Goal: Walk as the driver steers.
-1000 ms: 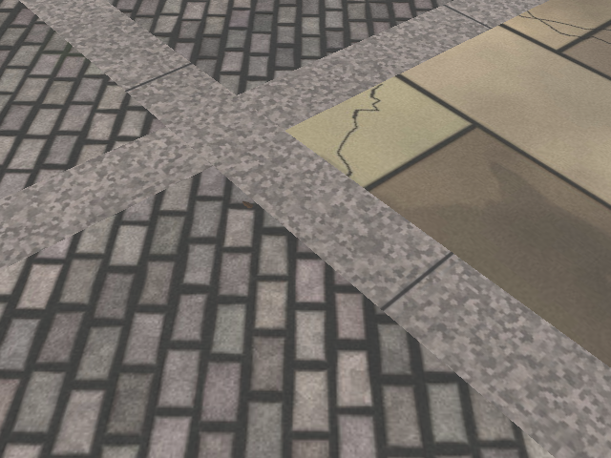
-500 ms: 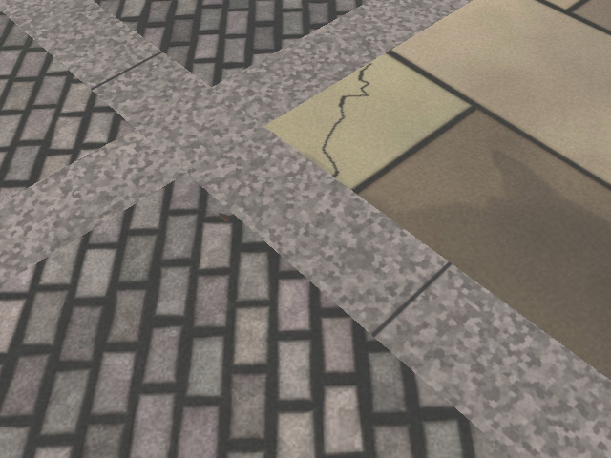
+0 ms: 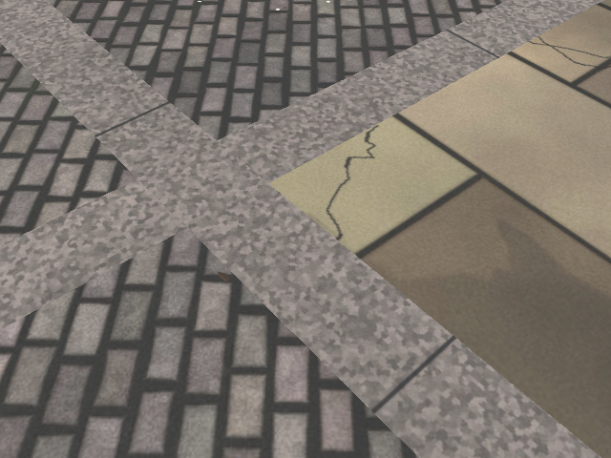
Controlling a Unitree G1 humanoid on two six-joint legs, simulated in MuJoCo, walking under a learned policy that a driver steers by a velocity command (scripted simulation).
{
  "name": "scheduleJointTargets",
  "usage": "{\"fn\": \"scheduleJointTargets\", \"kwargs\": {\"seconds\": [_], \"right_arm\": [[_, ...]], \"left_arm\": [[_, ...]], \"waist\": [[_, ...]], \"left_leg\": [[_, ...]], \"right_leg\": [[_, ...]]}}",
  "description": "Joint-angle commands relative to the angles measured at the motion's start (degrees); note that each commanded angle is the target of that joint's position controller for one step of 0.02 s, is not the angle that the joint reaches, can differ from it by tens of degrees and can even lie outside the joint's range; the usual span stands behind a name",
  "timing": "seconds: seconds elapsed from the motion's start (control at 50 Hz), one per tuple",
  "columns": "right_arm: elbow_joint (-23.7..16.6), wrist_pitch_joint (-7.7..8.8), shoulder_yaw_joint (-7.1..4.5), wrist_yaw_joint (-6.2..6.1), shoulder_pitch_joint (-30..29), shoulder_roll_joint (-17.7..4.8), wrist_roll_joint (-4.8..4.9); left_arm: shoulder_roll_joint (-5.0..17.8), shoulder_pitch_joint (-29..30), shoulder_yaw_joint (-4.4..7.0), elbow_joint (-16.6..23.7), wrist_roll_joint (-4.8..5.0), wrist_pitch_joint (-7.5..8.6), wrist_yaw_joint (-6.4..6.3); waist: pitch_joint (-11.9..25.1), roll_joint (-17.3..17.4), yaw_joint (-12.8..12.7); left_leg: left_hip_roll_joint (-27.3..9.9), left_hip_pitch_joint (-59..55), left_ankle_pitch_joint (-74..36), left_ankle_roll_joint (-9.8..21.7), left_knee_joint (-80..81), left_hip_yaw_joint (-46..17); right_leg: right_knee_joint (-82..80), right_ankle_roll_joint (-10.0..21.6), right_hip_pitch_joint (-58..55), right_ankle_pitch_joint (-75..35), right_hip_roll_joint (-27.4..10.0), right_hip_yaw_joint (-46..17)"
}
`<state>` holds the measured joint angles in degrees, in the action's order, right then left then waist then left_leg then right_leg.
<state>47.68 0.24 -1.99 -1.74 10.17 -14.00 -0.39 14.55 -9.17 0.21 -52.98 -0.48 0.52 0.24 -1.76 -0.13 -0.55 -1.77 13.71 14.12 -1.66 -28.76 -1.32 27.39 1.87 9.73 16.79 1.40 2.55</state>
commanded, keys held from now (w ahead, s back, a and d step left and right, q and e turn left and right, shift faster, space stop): no key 0.84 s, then w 0.16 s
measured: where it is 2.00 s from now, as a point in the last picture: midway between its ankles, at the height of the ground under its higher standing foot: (289, 440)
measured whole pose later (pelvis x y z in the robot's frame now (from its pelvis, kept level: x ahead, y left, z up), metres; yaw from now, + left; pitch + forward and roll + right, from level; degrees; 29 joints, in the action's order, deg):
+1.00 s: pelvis +0.02 +0.00 +0.00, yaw +0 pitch +0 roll +0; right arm 63.7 1.0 -2.2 -2.2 13.9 -13.3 1.0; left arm 14.0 -17.0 1.7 -61.5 0.5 1.4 -1.7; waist 0.6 -0.2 -1.2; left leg -1.9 19.6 25.1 0.6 -47.0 1.0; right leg 24.0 4.0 7.2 17.2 1.8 2.4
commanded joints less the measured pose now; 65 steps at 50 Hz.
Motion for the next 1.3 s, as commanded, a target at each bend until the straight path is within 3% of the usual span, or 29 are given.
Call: {"fn": "scheduleJointTargets", "kwargs": {"seconds": [0.02, 0.16, 0.4, 0.84, 0.88, 0.9, 0.92, 0.94, 0.98, 1.04, 1.1, 1.14, 1.18, 1.2, 1.22, 1.24, 1.26, 1.28, 1.3], "right_arm": [[-1.4, 0.44, -1.76, -0.30, 0.4, -7.5, 0.13], [2.0, -0.09, -1.77, -0.55, -0.4, -7.2, 0.15], [7.9, -0.69, -1.63, -1.17, -0.7, -6.7, 0.11], [14.9, -0.29, -0.69, -1.64, 2.5, -5.1, 0.21], [15.5, -0.40, -0.57, -1.77, 3.2, -4.3, 0.50], [14.8, -0.25, -0.67, -1.80, 2.1, -4.4, 0.70], [13.5, 0.21, -0.73, -1.66, 0.1, -4.7, 0.73], [12.2, 0.96, -0.63, -1.24, -2.0, -4.5, 0.86], [11.1, 2.42, -1.27, -0.15, -3.2, -5.1, 1.86], [10.9, 4.54, -1.80, 1.09, -3.2, -4.8, 2.26], [10.7, 5.31, -1.29, 1.89, -3.7, -2.6, 2.10], [12.4, 5.06, -1.50, 2.15, 1.0, -2.9, 2.26], [15.4, 4.46, -2.79, 1.67, 10.0, -5.2, 2.22], [16.2, 4.62, -3.96, 1.27, 16.1, -8.9, 2.10], [16.6, 4.99, -4.87, 1.51, 22.8, -15.7, 1.41], [17.0, 6.13, -3.72, 2.22, 20.9, -12.8, 0.36], [14.9, 6.96, -2.69, 2.56, 14.5, -9.9, 0.66], [13.4, 7.26, -1.80, 2.93, 9.9, -7.1, 0.72], [12.4, 7.21, -1.25, 3.22, 6.9, -6.0, 0.61]], "left_arm": [[6.6, -0.2, 1.51, 1.1, 0.30, 0.07, -0.33], [6.9, 0.2, 1.60, -1.8, 0.33, -0.64, -0.78], [6.8, -0.2, 1.28, -5.5, 0.18, -0.38, -1.18], [5.0, -4.9, 0.90, -7.7, 0.27, -0.10, -1.48], [6.0, -6.6, 1.39, -8.1, 0.69, -0.37, -1.81], [8.2, -7.3, 2.18, -7.9, 1.17, -0.48, -1.99], [10.0, -8.6, 2.87, -7.7, 1.48, -0.36, -2.09], [11.7, -9.9, 3.66, -7.6, 1.51, 0.14, -2.23], [10.0, -11.3, 3.72, -7.4, 0.76, 1.84, -2.29], [7.4, -9.9, 3.39, -5.9, 1.90, 3.02, -2.02], [9.6, -10.1, 3.98, -5.4, 1.96, 2.67, -1.74], [10.4, -9.3, 4.27, -5.1, 2.59, 2.34, -1.47], [8.7, -8.9, 3.65, -4.7, 2.30, 2.54, -1.27], [5.0, -7.5, 2.47, -3.8, 1.60, 2.92, -0.88], [0.1, -7.6, 1.30, -0.7, 0.81, 4.04, -0.88], [2.9, -6.6, 2.08, 0.1, 2.74, 4.89, -0.87], [5.6, -4.2, 2.58, 1.1, 4.00, 5.57, -0.53], [6.3, -4.0, 2.89, 0.7, 3.70, 5.90, -0.39], [6.4, -4.4, 3.31, 0.1, 2.77, 5.95, -0.57]], "waist": [[4.9, 1.2, 0.1], [3.7, -0.1, -0.1], [1.3, 0.1, 0.1], [-0.3, -0.1, 0.3], [0.3, -1.8, -0.4], [-1.4, -4.4, -1.2], [-3.7, -7.0, -2.1], [-5.8, -9.3, -3.1], [-8.2, -7.2, -2.9], [-6.1, -3.6, -1.5], [-3.4, -5.8, -1.0], [-2.7, -5.4, 1.8], [-0.5, -3.3, 5.9], [1.1, 5.3, 8.8], [6.2, 19.9, 8.4], [5.4, 14.5, 7.0], [-0.5, 9.6, 5.1], [-2.4, 7.1, 3.5], [-2.9, 5.8, 2.1]], "left_leg": [[-2.4, -6.3, -21.8, 2.3, 1.7, -2.5], [-1.7, -6.2, -19.5, 2.0, 2.7, -1.6], [-0.9, -5.9, -13.3, 1.0, 4.9, -0.6], [-1.0, -3.7, -9.1, 0.4, 6.5, -0.1], [1.6, -2.0, 2.0, 0.5, 2.8, 3.0], [3.1, 2.2, 8.4, 0.7, -2.0, 5.2], [3.2, 8.2, 11.1, 1.2, -7.8, 6.0], [0.9, 12.5, 11.4, 2.1, -14.8, 4.0], [-3.2, 24.6, 15.3, 3.3, -27.9, -0.3], [-5.4, 26.5, 10.3, 4.1, -21.7, -0.2], [-2.2, 12.7, 6.0, 2.9, -10.0, 4.6], [0.6, 0.9, -1.5, 2.4, -3.3, 7.7], [2.7, -11.5, -1.0, 3.2, -1.3, 7.9], [-5.7, -17.5, 4.7, 6.3, 5.4, -4.0], [-19.8, -26.3, 13.5, 14.9, 15.5, -32.2], [-23.1, -23.2, 26.0, 18.7, 20.3, -43.3], [-21.6, -18.8, 27.2, 16.7, 20.0, -36.8], [-18.2, -15.5, 20.9, 14.2, 20.1, -28.5], [-15.5, -12.4, 13.1, 12.4, 20.6, -21.9]], "right_leg": [[-3.0, 0.8, 0.3, -18.6, -3.7, -3.4], [-3.5, 0.7, -0.8, -18.9, -4.0, -3.6], [-6.1, 0.9, 0.6, -13.4, -4.2, -4.3], [-9.1, 1.5, 1.6, -9.0, -4.1, -5.2], [-11.3, 3.0, 1.3, 8.4, -4.3, -6.6], [-13.9, 5.2, 1.7, 19.8, -6.9, -10.8], [-17.7, 8.1, 1.5, 28.5, -12.2, -17.7], [-20.9, 11.4, 2.2, 31.1, -17.9, -24.9], [-22.6, 14.7, -3.3, 25.0, -22.9, -30.6], [-21.1, 10.9, -8.4, 13.4, -18.8, -21.7], [-19.0, 9.5, -1.6, 7.3, -14.1, -13.1], [-15.4, 8.9, 5.9, 8.3, -12.9, -10.6], [-6.9, 7.0, 12.3, 4.4, -10.7, -8.4], [10.9, 3.5, 17.4, 0.4, -5.9, -2.2], [32.2, 0.3, 30.8, 13.9, 1.6, 0.8], [43.2, 1.3, 35.9, 15.4, 0.0, -7.2], [46.3, 3.0, 40.4, 9.7, -3.7, -8.2], [45.1, 3.5, 39.3, 3.5, -6.2, -7.3], [41.5, 3.5, 36.8, -1.1, -7.8, -6.9]]}}
Keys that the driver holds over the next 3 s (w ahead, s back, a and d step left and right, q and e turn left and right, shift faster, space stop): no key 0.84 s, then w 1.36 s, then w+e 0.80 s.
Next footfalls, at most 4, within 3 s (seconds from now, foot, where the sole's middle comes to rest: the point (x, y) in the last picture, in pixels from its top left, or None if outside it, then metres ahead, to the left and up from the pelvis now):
1.20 left None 0.15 0.16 -0.77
1.70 right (350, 454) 0.52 -0.07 -0.77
2.24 left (248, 327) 0.83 0.18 -0.77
2.82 right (350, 247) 1.10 -0.09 -0.77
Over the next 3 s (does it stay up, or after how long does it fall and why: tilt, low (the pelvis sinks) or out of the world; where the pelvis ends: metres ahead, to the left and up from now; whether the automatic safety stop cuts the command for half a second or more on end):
stays up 1.06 -0.01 0.00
